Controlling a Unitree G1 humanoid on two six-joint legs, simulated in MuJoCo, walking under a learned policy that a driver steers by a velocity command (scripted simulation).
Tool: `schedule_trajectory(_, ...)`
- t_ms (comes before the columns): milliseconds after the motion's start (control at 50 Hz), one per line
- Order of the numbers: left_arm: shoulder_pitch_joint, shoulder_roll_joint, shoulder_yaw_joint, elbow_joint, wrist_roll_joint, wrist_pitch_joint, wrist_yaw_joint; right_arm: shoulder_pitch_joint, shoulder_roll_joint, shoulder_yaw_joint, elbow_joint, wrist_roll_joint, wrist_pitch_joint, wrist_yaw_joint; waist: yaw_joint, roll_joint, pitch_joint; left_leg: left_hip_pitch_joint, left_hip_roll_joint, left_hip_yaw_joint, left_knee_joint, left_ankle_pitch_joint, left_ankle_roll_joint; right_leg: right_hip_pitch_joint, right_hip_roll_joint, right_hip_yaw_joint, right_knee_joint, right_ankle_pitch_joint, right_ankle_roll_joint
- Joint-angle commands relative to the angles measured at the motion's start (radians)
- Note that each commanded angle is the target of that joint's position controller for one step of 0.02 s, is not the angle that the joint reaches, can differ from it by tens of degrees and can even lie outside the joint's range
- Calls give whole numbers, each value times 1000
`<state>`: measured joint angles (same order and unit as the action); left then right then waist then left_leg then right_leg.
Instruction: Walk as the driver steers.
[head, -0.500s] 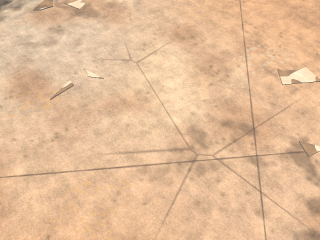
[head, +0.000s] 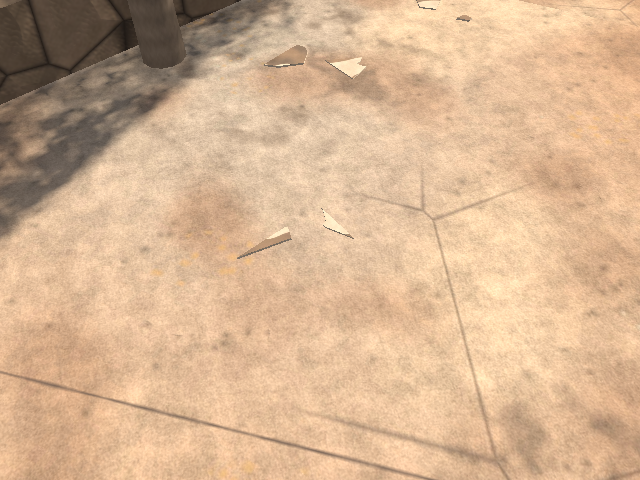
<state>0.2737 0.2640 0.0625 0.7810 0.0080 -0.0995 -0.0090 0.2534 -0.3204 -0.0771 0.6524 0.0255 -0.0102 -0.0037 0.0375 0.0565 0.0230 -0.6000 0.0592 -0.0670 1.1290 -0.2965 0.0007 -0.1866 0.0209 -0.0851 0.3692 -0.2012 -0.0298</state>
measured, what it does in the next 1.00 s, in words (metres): walks ahead, turning right: left foot, then right foot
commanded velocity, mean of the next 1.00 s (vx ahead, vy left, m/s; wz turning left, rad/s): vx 0.50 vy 0.00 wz -0.32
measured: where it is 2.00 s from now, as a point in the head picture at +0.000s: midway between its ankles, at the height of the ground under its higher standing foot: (500, 283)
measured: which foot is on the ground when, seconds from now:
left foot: up 0.00-0.26, down 0.28-0.80, up 0.82-1.00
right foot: down 0.00-0.28, up 0.30-0.76, down 0.78-1.00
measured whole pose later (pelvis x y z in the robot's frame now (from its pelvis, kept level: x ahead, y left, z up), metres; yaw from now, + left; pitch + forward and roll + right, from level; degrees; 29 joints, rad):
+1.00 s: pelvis +0.51 -0.07 +0.00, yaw -25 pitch +1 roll +1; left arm 0.29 0.28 0.07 0.73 -0.01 -0.04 -0.02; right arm 0.13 -0.31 -0.07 0.72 -0.01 -0.10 -0.01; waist 0.04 0.02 0.06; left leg -0.59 0.10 -0.06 1.04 -0.28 -0.03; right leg -0.25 0.10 0.05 0.40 -0.17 -0.10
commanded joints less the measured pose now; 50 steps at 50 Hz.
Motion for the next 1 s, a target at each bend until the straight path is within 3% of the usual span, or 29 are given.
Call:
schedule_trajectory(20,-15,147,34,-34,-1,-19,1,-35,-17,-1,-86,-6,-13,3,-10,-129,0,-129,43,-50,-102,87,-10,92,-282,214,-216,172,-174)
schedule_trajectory(100,9,171,32,3,-25,-3,-2,-158,12,20,-106,-16,-40,25,16,-114,28,-59,33,28,-376,254,-3,90,-239,124,-223,245,-165)
schedule_trajectory(180,90,214,38,43,-41,20,-3,-272,-3,20,-137,-4,-63,45,44,-127,52,15,-5,62,-541,240,4,143,-271,158,-184,279,-156)
schedule_trajectory(220,96,231,42,57,-45,32,1,-245,-37,6,-134,-2,-71,48,7,-151,34,94,-26,60,-605,195,26,179,-291,182,-127,346,-136)
schedule_trajectory(240,81,236,42,59,-48,36,4,-172,-62,-8,-114,-6,-74,45,-48,-154,-8,222,-49,77,-652,206,47,166,-275,162,-44,463,-116)
schedule_trajectory(260,83,215,33,61,-45,36,6,-38,-106,-33,-71,-14,-73,35,-116,-140,-99,438,-62,88,-668,231,74,110,-225,124,116,541,-87)
schedule_trajectory(280,72,154,9,36,-23,30,6,137,-172,-55,-41,-32,-68,20,-192,-78,-248,739,95,-59,-617,258,131,-79,-171,88,390,321,-43)
schedule_trajectory(300,179,29,-29,6,-16,16,4,179,-255,-66,-36,-49,-59,11,-134,196,-391,1024,365,-495,-692,118,266,-436,-16,72,741,-314,22)
schedule_trajectory(320,149,126,-5,22,-44,6,3,187,-169,-46,-36,-46,-59,13,-169,146,-407,974,366,-609,-775,0,283,-524,-36,202,885,-386,23)
schedule_trajectory(340,78,172,12,-4,-62,5,1,136,-120,-28,-25,-34,-62,14,-157,121,-247,871,330,-452,-793,14,247,-597,-77,193,921,-315,18)
schedule_trajectory(380,14,155,16,-13,-40,15,7,27,-55,-9,-11,-29,-71,19,-99,68,-108,647,250,-252,-857,120,210,-553,-138,171,852,-173,22)
schedule_trajectory(420,48,118,17,-3,-42,43,6,-33,-25,-6,1,-37,-89,22,-43,73,-63,512,219,-138,-931,198,199,-452,-164,181,810,-103,31)
schedule_trajectory(440,47,94,13,-5,-42,56,6,-45,-27,-10,11,-36,-98,20,-31,54,-46,479,223,-98,-958,238,205,-442,-167,179,795,-90,38)
schedule_trajectory(500,-14,76,11,-36,-34,75,5,-50,-56,-23,43,-40,-109,8,-22,13,5,460,226,13,-1001,309,205,-494,-171,191,694,9,54)
schedule_trajectory(600,-162,55,-4,-83,-28,67,-28,-13,-107,-40,81,-33,-98,-8,-71,-13,46,492,203,178,-1014,325,169,-459,-148,123,413,227,36)
schedule_trajectory(700,-267,83,2,-146,-27,72,-51,39,-150,-57,123,-4,-69,-9,-92,-12,75,644,246,238,-937,412,134,-468,-119,60,291,118,-24)
schedule_trajectory(740,-216,115,20,-151,-25,77,-52,26,-182,-65,124,5,-54,-12,-47,16,17,677,242,269,-791,740,111,-351,-54,-3,285,14,-65)
schedule_trajectory(760,-102,145,41,-127,-29,80,-49,10,-188,-65,121,12,-44,-13,24,13,-48,656,217,298,-625,876,90,-199,-2,-37,253,9,-94)
schedule_trajectory(780,71,210,79,-77,-33,85,-36,18,-162,-54,117,8,-41,-16,103,-14,-140,542,171,322,-388,842,52,64,47,-30,213,51,-131)
schedule_trajectory(800,172,325,112,-56,-39,95,-13,53,-79,-26,83,-30,-48,-18,100,-212,-209,207,86,330,-25,323,-14,356,-154,325,166,36,-228)
schedule_trajectory(820,111,369,105,-101,-36,77,-20,80,-8,5,39,-35,-81,-11,18,-334,-356,-89,-107,105,238,-307,-52,546,-342,895,-30,-192,-401)
schedule_trajectory(840,108,272,76,-111,-32,60,-31,-33,-103,-14,25,2,-110,2,84,-183,-325,-197,-54,-28,277,-261,-27,530,-348,871,-109,-227,-352)
schedule_trajectory(860,86,229,64,-103,-28,46,-31,-82,-108,-13,10,21,-126,6,70,-159,-203,-232,-15,-13,228,-178,0,421,-317,730,-102,-176,-314)
schedule_trajectory(880,24,200,55,-107,-29,40,-30,-83,-96,-11,21,0,-133,-3,21,-80,-127,-183,30,-15,136,-101,7,275,-270,616,-93,-72,-277)
schedule_trajectory(900,-31,160,43,-119,-23,38,-25,-73,-108,-20,33,-24,-128,-10,-15,-91,-95,-109,59,-20,52,-51,4,165,-234,528,-99,38,-256)
schedule_trajectory(940,-66,152,39,-143,-10,36,-14,-49,-101,-23,38,-35,-106,-7,-50,-115,-84,-24,66,-18,-16,2,-14,57,-203,475,-135,156,-260)
schedule_trajectory(1000,-27,181,47,-130,-19,31,6,-102,-63,-12,21,-42,-86,-8,-43,-93,-52,-26,42,6,-168,106,-56,-11,-170,390,-154,261,-259)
